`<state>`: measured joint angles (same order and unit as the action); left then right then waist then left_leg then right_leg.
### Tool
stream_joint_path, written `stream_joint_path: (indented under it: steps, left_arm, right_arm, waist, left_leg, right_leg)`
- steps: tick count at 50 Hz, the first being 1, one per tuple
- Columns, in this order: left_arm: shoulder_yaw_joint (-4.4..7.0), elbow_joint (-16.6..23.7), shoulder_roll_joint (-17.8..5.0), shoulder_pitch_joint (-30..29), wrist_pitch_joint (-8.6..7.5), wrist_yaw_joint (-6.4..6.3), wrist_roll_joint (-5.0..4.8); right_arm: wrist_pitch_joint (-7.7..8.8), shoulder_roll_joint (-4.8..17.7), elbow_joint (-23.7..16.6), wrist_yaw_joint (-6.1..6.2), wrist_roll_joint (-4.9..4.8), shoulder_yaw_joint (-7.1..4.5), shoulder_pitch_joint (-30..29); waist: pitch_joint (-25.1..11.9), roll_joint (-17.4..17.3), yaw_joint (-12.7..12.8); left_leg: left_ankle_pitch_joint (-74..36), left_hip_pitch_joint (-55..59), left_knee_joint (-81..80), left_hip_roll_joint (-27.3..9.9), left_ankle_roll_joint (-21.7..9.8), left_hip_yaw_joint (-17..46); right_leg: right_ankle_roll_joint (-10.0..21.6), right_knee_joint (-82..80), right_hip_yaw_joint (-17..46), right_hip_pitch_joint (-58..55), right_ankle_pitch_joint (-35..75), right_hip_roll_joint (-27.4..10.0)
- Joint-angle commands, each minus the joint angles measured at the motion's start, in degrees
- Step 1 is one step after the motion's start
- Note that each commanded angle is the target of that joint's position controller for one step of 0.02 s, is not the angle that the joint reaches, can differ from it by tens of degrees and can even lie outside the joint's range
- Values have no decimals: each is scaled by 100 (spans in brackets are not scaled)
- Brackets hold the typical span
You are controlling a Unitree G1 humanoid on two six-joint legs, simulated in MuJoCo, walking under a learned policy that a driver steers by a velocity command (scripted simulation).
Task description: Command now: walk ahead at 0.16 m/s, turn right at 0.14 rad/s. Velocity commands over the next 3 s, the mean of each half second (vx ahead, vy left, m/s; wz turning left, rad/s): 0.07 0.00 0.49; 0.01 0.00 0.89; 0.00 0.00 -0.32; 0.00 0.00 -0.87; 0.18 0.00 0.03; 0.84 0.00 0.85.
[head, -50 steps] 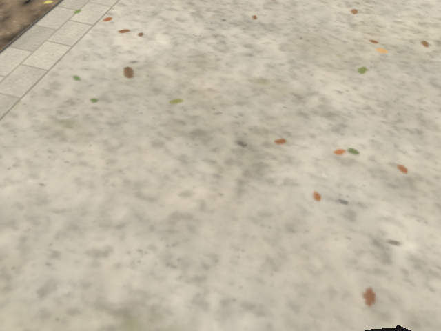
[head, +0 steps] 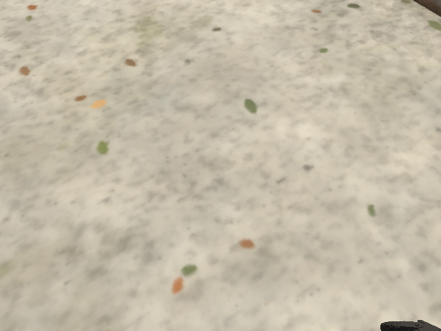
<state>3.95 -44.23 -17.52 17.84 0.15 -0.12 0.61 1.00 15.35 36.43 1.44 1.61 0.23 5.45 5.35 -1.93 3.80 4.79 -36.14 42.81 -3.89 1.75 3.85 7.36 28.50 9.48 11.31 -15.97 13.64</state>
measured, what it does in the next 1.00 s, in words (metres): steps on the spot, turning left: left foot, then right foot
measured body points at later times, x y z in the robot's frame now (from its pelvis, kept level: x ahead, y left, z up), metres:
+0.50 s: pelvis +0.05 +0.04 +0.01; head +0.09 +0.05 +0.46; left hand +0.08 +0.34 -0.10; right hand +0.24 -0.21 -0.11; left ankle +0.15 +0.13 -0.72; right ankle +0.09 -0.06 -0.73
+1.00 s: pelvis +0.03 +0.07 +0.00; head +0.05 +0.11 +0.45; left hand -0.10 +0.35 -0.12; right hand +0.34 -0.02 -0.08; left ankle -0.04 +0.13 -0.73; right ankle +0.12 -0.04 -0.66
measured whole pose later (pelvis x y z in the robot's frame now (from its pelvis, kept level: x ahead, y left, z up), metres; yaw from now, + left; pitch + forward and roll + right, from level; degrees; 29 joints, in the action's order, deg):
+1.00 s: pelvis +0.03 +0.07 +0.00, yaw +47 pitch +1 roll +0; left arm 3.3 -39.1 -18.2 12.9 2.1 -0.7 1.4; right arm -3.8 17.8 36.4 -0.7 0.3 -4.0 10.3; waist 4.5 2.8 0.8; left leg 15.8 -15.5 30.6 4.5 -3.1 2.6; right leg -3.5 62.7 -1.2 28.4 -25.9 -3.9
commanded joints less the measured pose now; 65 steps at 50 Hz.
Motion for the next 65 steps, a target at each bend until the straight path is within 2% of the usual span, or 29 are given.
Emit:
stream_joint_path:
  steps: [1,3,4,5,6,8,10,13,19,23,24,25,26,28,30,34,40,42,43,44,45,46,47,49,55,59,63,64,65]
  left_arm:
    - [40,211,-394,154,-101,-36,59]
    - [-1,193,-401,176,-162,-79,51]
    - [4,249,-354,760,-169,-124,78]
    - [8,192,-380,989,-66,-151,105]
    - [16,254,-570,644,10,-147,215]
    - [4,360,-535,-28,135,-112,199]
    - [-56,481,-371,-234,241,-69,131]
    - [-104,536,-291,-415,297,-98,100]
    - [-130,555,-317,-559,191,-210,2]
    - [-69,274,-505,530,32,-369,29]
    - [49,295,-950,617,-15,-461,40]
    - [173,624,-1489,-389,-1,-490,35]
    - [23,858,-970,-1340,19,-451,169]
    - [-158,935,-345,-1554,-21,-408,154]
    - [-165,1007,-357,-1451,-49,-367,163]
    - [4,757,-711,-297,-45,-279,134]
    - [174,755,-966,-324,-40,-42,76]
    - [206,745,-944,-365,-31,-7,-45]
    - [211,723,-887,-187,-30,8,-48]
    - [50,1182,-285,-259,12,36,59]
    - [6,1371,-422,-981,105,-56,197]
    - [1,1320,-433,-984,137,-78,108]
    - [7,1182,-465,-903,115,-79,30]
    - [63,945,-638,-595,111,-75,90]
    - [-154,536,-148,-260,261,29,3]
    - [-52,575,-473,-416,295,66,-36]
    - [-75,562,-310,-136,149,91,-12]
    - [-6,584,-601,-51,84,76,57]
    - [182,657,-1308,67,20,69,17]
  right_arm:
    - [124,502,-19,-17,23,-133,645]
    - [248,649,222,-34,28,-172,1134]
    - [270,1019,150,-59,19,-243,1234]
    - [150,1087,154,-96,-80,-324,1254]
    - [63,959,136,-173,-179,-327,1272]
    - [-94,987,148,-190,-156,-426,1097]
    - [-209,947,118,-169,-121,-480,843]
    - [-301,926,90,-207,-101,-578,875]
    - [-429,1069,107,-212,-83,-791,957]
    - [-435,995,-96,-264,-117,-838,247]
    - [-406,743,-128,-251,-188,-786,405]
    - [-406,468,-134,-223,-263,-786,702]
    - [-378,1167,86,-194,1,-916,716]
    - [-439,1005,180,-297,58,-881,1058]
    - [-552,806,204,-409,6,-759,1191]
    - [-582,687,-251,-571,-83,-613,222]
    - [-616,681,-460,-539,-186,-579,69]
    - [-557,678,-376,-454,-102,-605,444]
    - [-472,982,-222,-371,-2,-699,933]
    - [-388,2100,-317,-305,-31,-928,1128]
    - [-360,2061,-299,-297,-138,-1016,1656]
    - [-369,1757,-237,-249,-132,-907,1455]
    - [-401,1419,-289,-188,-119,-790,945]
    - [-432,1012,-389,-112,-145,-632,290]
    - [-283,474,-44,-99,-30,-319,380]
    - [-296,976,196,-45,34,-412,539]
    - [-341,1016,255,58,-85,-454,374]
    - [-326,926,210,75,-70,-454,411]
    - [-340,673,-59,68,-27,-397,343]
  waist:
    - [-913,549,-190]
    - [-911,231,-430]
    - [-1300,-653,-145]
    - [-1734,-1368,-205]
    - [-1472,-763,-194]
    - [-1023,-85,-263]
    - [-877,-281,-162]
    - [-925,-448,-267]
    - [-915,-776,-447]
    - [-841,-1149,74]
    - [-953,-354,7]
    - [-986,1785,-315]
    - [-372,829,-584]
    - [-566,437,-901]
    - [-549,812,-794]
    - [-584,1076,-71]
    - [-789,1508,-87]
    - [-894,1161,-421]
    - [-1066,379,-680]
    - [-993,-1597,-518]
    - [-1384,-986,-1145]
    - [-1158,-712,-941]
    - [-797,-559,-701]
    - [-731,-662,-384]
    - [-913,-476,-422]
    - [-518,-564,-544]
    - [-436,-192,-247]
    - [-458,443,-261]
    - [-373,1466,-392]
  left_leg:
    - [-212,1606,-772,223,-302,-309]
    - [-1932,2590,-1708,52,-620,27]
    - [-4888,3251,-1348,-1016,-1265,1344]
    - [-5571,3464,-1770,-1813,-2172,2651]
    - [-4494,3375,-2052,-1654,-2185,3086]
    - [-2250,2853,-2265,-1003,-1677,2420]
    - [-522,2342,-2577,-417,-1253,2060]
    - [1004,2269,-2871,-133,-1078,2202]
    - [2343,2072,-3301,25,-807,2806]
    - [2416,992,-3541,694,52,2467]
    - [2706,554,-2632,1132,380,1927]
    - [2864,193,25,1893,333,525]
    - [2314,-14,1273,1128,321,246]
    - [1787,623,2496,954,156,151]
    - [1562,317,2803,824,139,-127]
    - [1858,-31,1439,458,271,-445]
    - [1969,1433,-359,614,-30,-1091]
    - [1149,2270,-1515,713,-206,-1060]
    - [460,3291,-2167,400,-387,-209]
    - [-2339,4140,-2149,-1530,-1111,2556]
    - [-3229,4127,-1986,-1727,-1906,2802]
    - [-2871,3955,-2004,-1504,-1928,2237]
    - [-2340,3498,-2097,-1121,-1719,1721]
    - [-2323,2962,-2125,-545,-1410,1136]
    - [-1666,2665,-2377,-539,-1248,541]
    - [-1178,2486,-2201,-875,-1344,643]
    - [-989,2460,-1467,-833,-1026,426]
    - [-141,2136,-675,-386,-706,70]
    - [1940,916,528,747,-234,-657]
  right_leg:
    - [108,91,740,-147,4270,-1699]
    - [-163,924,397,-106,3666,-1423]
    - [-403,2070,-65,270,1286,-835]
    - [-625,3140,-725,813,-1685,-355]
    - [-668,3596,-618,1388,-2096,-499]
    - [-762,3804,-474,1665,-1501,-766]
    - [-828,3330,-541,1483,-1101,-869]
    - [-863,2661,-602,1388,-981,-794]
    - [-649,1296,-490,837,-854,-616]
    - [-309,-932,-699,-1089,-427,-490]
    - [-110,-1815,137,-1611,-1006,-1453]
    - [556,-2257,2426,-838,-1956,-3414]
    - [704,-2254,1785,203,-855,-3553]
    - [435,-1582,468,559,880,-2837]
    - [303,-1255,-362,183,1608,-2439]
    - [443,-814,-588,-1126,3077,-2802]
    - [34,-88,-1377,-751,3326,-3001]
    - [-354,762,-1737,-289,2829,-2997]
    - [-717,1849,-2012,621,1703,-2796]
    - [-1219,3305,-2184,2735,-2118,-1841]
    - [-1204,3905,-985,3021,-2405,-1662]
    - [-1153,4120,-807,3044,-1947,-1771]
    - [-1092,3942,-767,2885,-1331,-1861]
    - [-1091,3592,-884,2317,-706,-1797]
    - [-861,1931,-1035,985,-397,-1682]
    - [-632,1448,-1132,711,-721,-1351]
    - [-377,86,-1050,239,10,-1294]
    - [-186,-552,-7,-13,875,-1767]
    - [445,-853,2073,-445,2873,-3062]
Next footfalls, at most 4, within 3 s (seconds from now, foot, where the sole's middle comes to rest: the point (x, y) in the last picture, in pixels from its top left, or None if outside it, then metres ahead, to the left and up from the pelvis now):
0.06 left None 0.19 0.13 -0.77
0.48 right None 0.13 -0.04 -0.77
0.86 left None -0.01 0.16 -0.77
1.28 right None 0.13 0.04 -0.77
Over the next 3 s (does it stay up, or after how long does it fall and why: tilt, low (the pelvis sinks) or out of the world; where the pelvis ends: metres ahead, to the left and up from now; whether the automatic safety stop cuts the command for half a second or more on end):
stays up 0.33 0.32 -0.01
